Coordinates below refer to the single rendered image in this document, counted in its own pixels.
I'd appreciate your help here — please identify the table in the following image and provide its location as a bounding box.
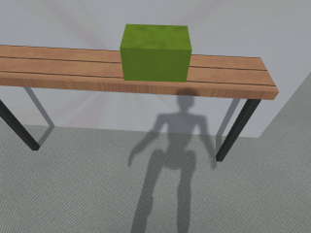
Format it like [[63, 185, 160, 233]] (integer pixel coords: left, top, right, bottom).
[[0, 45, 279, 162]]

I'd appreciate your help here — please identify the carton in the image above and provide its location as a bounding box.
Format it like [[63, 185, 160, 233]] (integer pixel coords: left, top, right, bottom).
[[120, 23, 192, 83]]

